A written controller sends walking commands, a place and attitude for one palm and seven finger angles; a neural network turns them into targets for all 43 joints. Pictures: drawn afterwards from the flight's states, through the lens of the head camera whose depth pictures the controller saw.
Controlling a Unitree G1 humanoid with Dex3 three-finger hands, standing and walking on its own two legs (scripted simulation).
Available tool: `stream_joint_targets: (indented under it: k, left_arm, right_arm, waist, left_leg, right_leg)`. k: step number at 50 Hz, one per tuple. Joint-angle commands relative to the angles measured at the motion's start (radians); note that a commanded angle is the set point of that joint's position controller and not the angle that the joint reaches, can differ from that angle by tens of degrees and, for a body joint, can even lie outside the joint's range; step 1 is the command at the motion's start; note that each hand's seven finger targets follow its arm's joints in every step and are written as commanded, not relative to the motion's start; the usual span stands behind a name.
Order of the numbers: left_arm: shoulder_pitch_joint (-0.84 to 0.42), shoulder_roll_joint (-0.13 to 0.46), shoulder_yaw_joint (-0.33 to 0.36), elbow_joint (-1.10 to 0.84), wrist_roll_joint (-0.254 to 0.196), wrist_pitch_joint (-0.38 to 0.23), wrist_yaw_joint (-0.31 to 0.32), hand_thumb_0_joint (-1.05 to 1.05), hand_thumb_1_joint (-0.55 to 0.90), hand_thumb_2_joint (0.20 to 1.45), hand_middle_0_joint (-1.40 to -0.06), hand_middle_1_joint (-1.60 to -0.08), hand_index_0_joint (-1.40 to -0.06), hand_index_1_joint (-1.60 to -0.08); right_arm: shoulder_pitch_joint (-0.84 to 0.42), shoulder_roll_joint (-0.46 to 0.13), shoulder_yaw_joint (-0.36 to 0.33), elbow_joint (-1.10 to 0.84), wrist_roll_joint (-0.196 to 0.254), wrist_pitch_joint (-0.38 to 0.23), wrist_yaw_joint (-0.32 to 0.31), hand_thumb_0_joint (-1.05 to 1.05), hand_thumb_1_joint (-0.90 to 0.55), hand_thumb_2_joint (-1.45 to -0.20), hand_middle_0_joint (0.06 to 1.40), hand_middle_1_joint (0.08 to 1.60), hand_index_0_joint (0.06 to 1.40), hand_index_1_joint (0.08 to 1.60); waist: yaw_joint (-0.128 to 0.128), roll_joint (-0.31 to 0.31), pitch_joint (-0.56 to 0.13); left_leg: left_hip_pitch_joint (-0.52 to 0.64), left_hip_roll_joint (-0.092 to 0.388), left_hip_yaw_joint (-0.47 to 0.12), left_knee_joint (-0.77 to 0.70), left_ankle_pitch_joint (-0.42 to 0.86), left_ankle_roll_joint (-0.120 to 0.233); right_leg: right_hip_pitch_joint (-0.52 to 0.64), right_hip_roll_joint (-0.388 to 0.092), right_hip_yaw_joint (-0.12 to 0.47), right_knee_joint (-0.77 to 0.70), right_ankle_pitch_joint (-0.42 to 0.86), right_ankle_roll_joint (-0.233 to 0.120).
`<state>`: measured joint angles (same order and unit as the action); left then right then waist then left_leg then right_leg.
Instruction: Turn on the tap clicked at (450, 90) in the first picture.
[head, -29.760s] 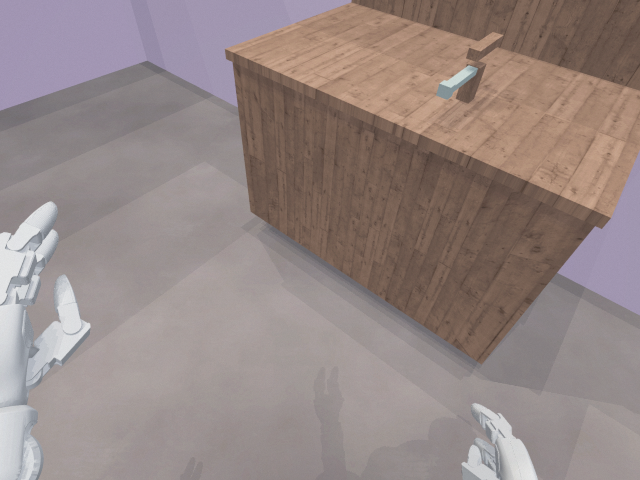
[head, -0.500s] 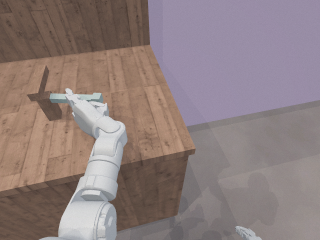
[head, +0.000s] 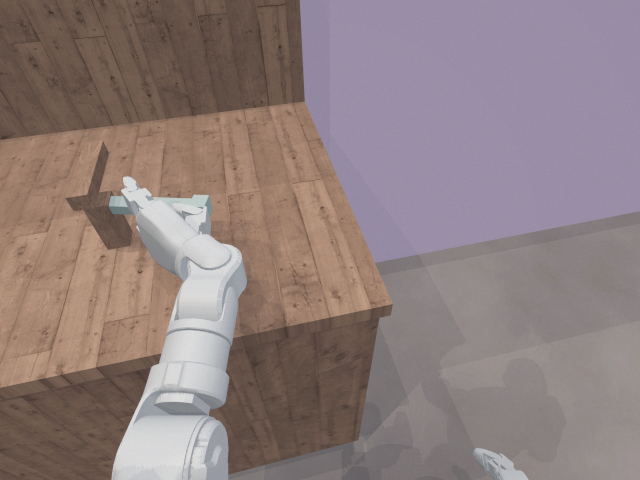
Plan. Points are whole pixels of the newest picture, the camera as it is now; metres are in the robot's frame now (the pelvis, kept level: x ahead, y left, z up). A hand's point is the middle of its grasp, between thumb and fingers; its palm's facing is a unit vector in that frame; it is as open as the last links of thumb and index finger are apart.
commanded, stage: lift the hand up off the lever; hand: left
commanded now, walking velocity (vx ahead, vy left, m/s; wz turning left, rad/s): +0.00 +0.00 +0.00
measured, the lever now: (200, 207) +0.48 +0.21 +0.09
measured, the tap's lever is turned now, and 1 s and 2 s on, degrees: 73 73 73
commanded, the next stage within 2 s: draw the hand back beside the body in 0.86 s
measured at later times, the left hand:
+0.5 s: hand (204, 207) +0.40 +0.17 +0.15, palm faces +0.76 -0.65 -0.07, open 7.8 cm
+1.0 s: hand (198, 206) +0.40 +0.18 +0.16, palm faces +0.74 -0.67 -0.08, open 7.8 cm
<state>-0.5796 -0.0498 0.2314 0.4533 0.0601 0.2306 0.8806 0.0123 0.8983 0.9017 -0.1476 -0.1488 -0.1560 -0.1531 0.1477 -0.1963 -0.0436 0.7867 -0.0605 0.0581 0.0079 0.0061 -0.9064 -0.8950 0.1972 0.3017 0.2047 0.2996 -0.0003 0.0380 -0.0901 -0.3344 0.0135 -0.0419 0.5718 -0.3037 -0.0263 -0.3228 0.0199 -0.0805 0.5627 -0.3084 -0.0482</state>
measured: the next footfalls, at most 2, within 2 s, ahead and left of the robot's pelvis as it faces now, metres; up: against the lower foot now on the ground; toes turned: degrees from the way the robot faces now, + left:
none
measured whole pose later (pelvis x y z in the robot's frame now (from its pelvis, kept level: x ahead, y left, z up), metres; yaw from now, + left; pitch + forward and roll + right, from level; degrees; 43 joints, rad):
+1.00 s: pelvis +0.00 +0.00 +0.01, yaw +0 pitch +1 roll +0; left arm -0.55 -0.04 0.17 0.31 0.04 0.36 0.81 0.01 0.90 0.90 -0.14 -0.15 -0.15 -0.15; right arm 0.07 -0.20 -0.03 0.80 -0.04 0.05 -0.01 0.01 -0.91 -0.90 0.20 0.30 0.20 0.30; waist 0.03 0.03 -0.05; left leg -0.23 0.01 -0.05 0.50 -0.28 -0.03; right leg -0.22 0.02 -0.09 0.49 -0.29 -0.05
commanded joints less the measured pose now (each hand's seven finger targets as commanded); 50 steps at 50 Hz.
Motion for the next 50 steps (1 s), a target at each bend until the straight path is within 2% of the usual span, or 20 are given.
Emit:
stream_joint_targets:
  k: [1, 7, 9, 12, 20, 22, 24, 26, 27, 34, 36, 37, 39, 41, 42, 44, 47, 48, 49, 50]
  left_arm:
    - [-0.415, 0.097, -0.057, -0.263, 0.029, -0.032, -0.004, 0.000, 0.900, 0.900, -0.150, -0.150, -0.150, -0.150]
    - [-0.462, 0.137, -0.035, -0.251, 0.027, -0.009, -0.009, 0.000, 0.900, 0.900, -0.150, -0.150, -0.150, -0.150]
    - [-0.496, 0.083, -0.088, -0.266, 0.032, -0.012, -0.007, 0.000, 0.900, 0.900, -0.150, -0.150, -0.150, -0.150]
    - [-0.466, 0.123, -0.055, -0.291, 0.034, -0.010, -0.006, 0.000, 0.900, 0.900, -0.150, -0.150, -0.150, -0.150]
    - [-0.488, 0.073, -0.087, -0.243, 0.012, 0.033, -0.013, 0.000, 0.900, 0.900, -0.150, -0.150, -0.150, -0.150]
    - [-0.486, 0.128, -0.042, -0.281, 0.013, 0.028, -0.009, 0.000, 0.900, 0.900, -0.150, -0.150, -0.150, -0.150]
    - [-0.472, 0.081, -0.081, -0.301, 0.015, 0.031, -0.006, 0.000, 0.900, 0.900, -0.150, -0.150, -0.150, -0.150]
    - [-0.475, 0.080, -0.082, -0.292, 0.020, 0.041, -0.005, 0.000, 0.900, 0.900, -0.150, -0.150, -0.150, -0.150]
    - [-0.453, 0.131, -0.035, -0.266, 0.018, 0.046, -0.007, 0.000, 0.900, 0.900, -0.150, -0.150, -0.150, -0.150]
    - [-0.406, 0.106, -0.060, -0.350, 0.005, 0.060, -0.021, 0.000, 0.900, 0.900, -0.150, -0.150, -0.150, -0.150]
    - [-0.395, 0.086, -0.079, -0.340, 0.003, 0.073, -0.032, 0.000, 0.900, 0.900, -0.150, -0.150, -0.150, -0.150]
    - [-0.398, 0.134, -0.041, -0.336, 0.002, 0.076, -0.035, 0.000, 0.900, 0.900, -0.150, -0.150, -0.150, -0.150]
    - [-0.421, 0.076, -0.097, -0.361, -0.005, 0.078, -0.042, 0.000, 0.900, 0.900, -0.150, -0.150, -0.150, -0.150]
    - [-0.418, 0.076, -0.096, -0.357, -0.006, 0.079, -0.044, 0.000, 0.900, 0.900, -0.150, -0.150, -0.150, -0.150]
    - [-0.426, 0.131, -0.053, -0.358, -0.005, 0.075, -0.044, 0.000, 0.900, 0.900, -0.150, -0.150, -0.150, -0.150]
    - [-0.461, 0.087, -0.098, -0.374, 0.001, 0.066, -0.043, 0.000, 0.900, 0.900, -0.150, -0.150, -0.150, -0.150]
    - [-0.468, 0.119, -0.075, -0.373, 0.012, 0.065, -0.037, 0.000, 0.900, 0.900, -0.150, -0.150, -0.150, -0.150]
    - [-0.446, 0.087, -0.100, -0.369, 0.010, 0.066, -0.039, 0.000, 0.900, 0.900, -0.150, -0.150, -0.150, -0.150]
    - [-0.361, 0.084, -0.271, -0.444, 0.056, 0.052, -0.210, 0.000, 0.900, 0.900, -0.151, -0.153, -0.151, -0.153]
    - [-0.337, 0.178, -0.174, -0.463, 0.032, 0.042, -0.285, 0.000, 0.900, 0.900, -0.152, -0.156, -0.152, -0.156]
  right_arm:
    - [-0.129, -0.105, -0.020, -0.137, 0.008, -0.048, -0.012, 0.000, -0.900, -0.900, 0.200, 0.300, 0.200, 0.300]
    - [-0.162, -0.107, -0.013, -0.117, 0.012, -0.054, -0.023, 0.000, -0.900, -0.900, 0.200, 0.300, 0.200, 0.300]
    - [-0.167, -0.098, -0.008, -0.120, 0.011, -0.062, -0.018, 0.000, -0.900, -0.900, 0.200, 0.300, 0.200, 0.300]
    - [-0.164, -0.102, -0.015, -0.119, 0.007, -0.061, -0.018, 0.000, -0.900, -0.900, 0.200, 0.300, 0.200, 0.300]
    - [-0.188, -0.099, -0.005, -0.118, 0.017, -0.060, -0.019, 0.000, -0.900, -0.900, 0.200, 0.300, 0.200, 0.300]
    - [-0.187, -0.102, -0.010, -0.118, 0.015, -0.057, -0.022, 0.000, -0.900, -0.900, 0.200, 0.300, 0.200, 0.300]
    - [-0.190, -0.093, -0.007, -0.128, 0.012, -0.057, -0.014, 0.000, -0.900, -0.900, 0.200, 0.300, 0.200, 0.300]
    - [-0.187, -0.094, -0.006, -0.123, 0.011, -0.053, -0.012, 0.000, -0.900, -0.900, 0.200, 0.300, 0.200, 0.300]
    - [-0.185, -0.100, -0.009, -0.116, 0.011, -0.047, -0.015, 0.000, -0.900, -0.900, 0.200, 0.300, 0.200, 0.300]
    - [-0.193, -0.095, -0.005, -0.139, 0.019, -0.041, -0.014, 0.000, -0.900, -0.900, 0.200, 0.300, 0.200, 0.300]
    - [-0.203, -0.097, -0.003, -0.137, 0.023, -0.041, -0.014, 0.000, -0.900, -0.900, 0.200, 0.300, 0.200, 0.300]
    - [-0.199, -0.104, -0.007, -0.129, 0.024, -0.038, -0.020, 0.000, -0.900, -0.900, 0.200, 0.300, 0.200, 0.300]
    - [-0.210, -0.098, -0.002, -0.135, 0.028, -0.047, -0.018, 0.000, -0.900, -0.900, 0.200, 0.300, 0.200, 0.300]
    - [-0.214, -0.099, -0.002, -0.131, 0.029, -0.052, -0.021, 0.000, -0.900, -0.900, 0.200, 0.300, 0.200, 0.300]
    - [-0.212, -0.104, -0.006, -0.123, 0.028, -0.050, -0.025, 0.000, -0.900, -0.900, 0.200, 0.300, 0.200, 0.300]
    - [-0.217, -0.096, -0.002, -0.122, 0.028, -0.058, -0.023, 0.000, -0.900, -0.900, 0.200, 0.300, 0.200, 0.300]
    - [-0.211, -0.098, -0.006, -0.114, 0.023, -0.059, -0.023, 0.000, -0.900, -0.900, 0.200, 0.300, 0.200, 0.300]
    - [-0.216, -0.096, -0.005, -0.123, 0.024, -0.060, -0.021, 0.000, -0.900, -0.900, 0.200, 0.300, 0.200, 0.300]
    - [-0.157, -0.127, -0.004, -0.135, 0.022, -0.027, -0.037, 0.000, -0.900, -0.900, 0.200, 0.300, 0.200, 0.300]
    - [-0.143, -0.125, -0.009, -0.162, 0.039, -0.016, -0.056, 0.000, -0.900, -0.900, 0.200, 0.300, 0.200, 0.300]
  waist:
    - [0.007, -0.103, -0.277]
    - [0.013, -0.078, -0.222]
    - [0.007, -0.062, -0.227]
    - [0.022, -0.044, -0.271]
    - [0.014, -0.093, -0.226]
    - [0.031, -0.066, -0.259]
    - [0.031, -0.059, -0.278]
    - [0.027, -0.076, -0.269]
    - [0.037, -0.082, -0.253]
    - [0.039, -0.096, -0.278]
    - [0.032, -0.094, -0.245]
    - [0.038, -0.098, -0.243]
    - [0.028, -0.094, -0.236]
    - [0.028, -0.104, -0.226]
    - [0.036, -0.087, -0.232]
    - [0.026, -0.074, -0.235]
    - [0.034, -0.040, -0.246]
    - [0.031, -0.047, -0.244]
    - [-0.026, -0.108, -0.241]
    - [-0.005, -0.105, -0.274]
  left_leg:
    - [0.085, -0.023, 0.054, -0.035, 0.347, 0.023]
    - [0.094, -0.026, 0.044, -0.064, 0.267, 0.024]
    - [0.108, -0.024, 0.043, -0.065, 0.268, 0.020]
    - [0.124, -0.023, 0.040, -0.064, 0.305, 0.013]
    - [0.126, -0.021, 0.041, -0.084, 0.276, 0.016]
    - [0.137, -0.023, 0.039, -0.085, 0.310, 0.010]
    - [0.149, -0.021, 0.046, -0.073, 0.355, 0.006]
    - [0.143, -0.019, 0.047, -0.071, 0.361, 0.007]
    - [0.135, -0.017, 0.041, -0.083, 0.336, 0.006]
    - [0.157, -0.018, 0.054, -0.083, 0.409, 0.011]
    - [0.153, -0.020, 0.059, -0.084, 0.390, 0.017]
    - [0.156, -0.020, 0.050, -0.093, 0.386, 0.015]
    - [0.165, -0.022, 0.052, -0.094, 0.373, 0.019]
    - [0.161, -0.024, 0.052, -0.093, 0.359, 0.022]
    - [0.165, -0.024, 0.045, -0.100, 0.347, 0.019]
    - [0.175, -0.023, 0.049, -0.094, 0.345, 0.018]
    - [0.177, -0.023, 0.042, -0.094, 0.355, 0.010]
    - [0.176, -0.021, 0.047, -0.089, 0.357, 0.012]
    - [0.217, -0.027, 0.055, -0.087, 0.388, 0.042]
    - [0.229, -0.029, 0.059, -0.090, 0.415, 0.053]
  right_leg:
    - [0.185, -0.037, 0.015, -0.072, 0.389, 0.026]
    - [0.152, -0.029, 0.019, -0.118, 0.236, 0.020]
    - [0.140, -0.030, 0.017, -0.114, 0.225, 0.018]
    - [0.169, -0.024, 0.014, -0.104, 0.257, 0.013]
    - [0.156, -0.029, 0.012, -0.129, 0.222, 0.018]
    - [0.183, -0.024, 0.014, -0.122, 0.252, 0.014]
    - [0.194, -0.029, 0.011, -0.106, 0.310, 0.014]
    - [0.192, -0.031, 0.010, -0.105, 0.327, 0.015]
    - [0.195, -0.026, 0.009, -0.119, 0.287, 0.016]
    - [0.250, -0.037, 0.012, -0.105, 0.423, 0.022]
    - [0.238, -0.040, 0.016, -0.118, 0.414, 0.025]
    - [0.243, -0.034, 0.011, -0.124, 0.387, 0.021]
    - [0.229, -0.038, 0.016, -0.129, 0.376, 0.023]
    - [0.224, -0.038, 0.018, -0.135, 0.366, 0.026]
    - [0.224, -0.033, 0.016, -0.142, 0.327, 0.022]
    - [0.210, -0.036, 0.018, -0.139, 0.320, 0.021]
    - [0.210, -0.030, 0.015, -0.135, 0.310, 0.016]
    - [0.208, -0.035, 0.017, -0.131, 0.319, 0.016]
    - [0.225, -0.029, 0.040, -0.094, 0.433, 0.016]
    - [0.264, -0.029, 0.049, -0.099, 0.509, 0.018]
